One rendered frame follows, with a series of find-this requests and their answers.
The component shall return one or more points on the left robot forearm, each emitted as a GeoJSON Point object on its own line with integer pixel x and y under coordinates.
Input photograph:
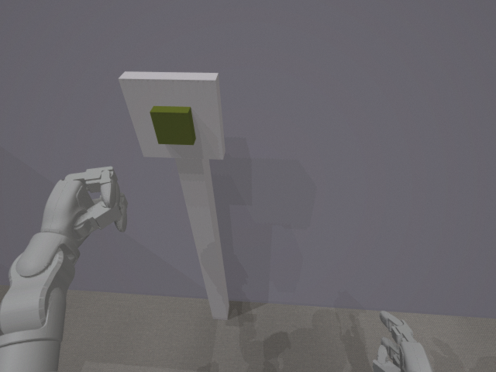
{"type": "Point", "coordinates": [33, 310]}

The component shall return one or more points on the left robot hand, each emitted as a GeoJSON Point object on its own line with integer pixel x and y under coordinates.
{"type": "Point", "coordinates": [70, 210]}

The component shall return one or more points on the button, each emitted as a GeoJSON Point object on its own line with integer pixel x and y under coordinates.
{"type": "Point", "coordinates": [173, 125]}

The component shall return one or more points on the panel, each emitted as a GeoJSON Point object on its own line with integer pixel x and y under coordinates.
{"type": "Point", "coordinates": [200, 91]}

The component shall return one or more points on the right robot hand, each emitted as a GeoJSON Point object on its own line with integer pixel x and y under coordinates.
{"type": "Point", "coordinates": [409, 357]}

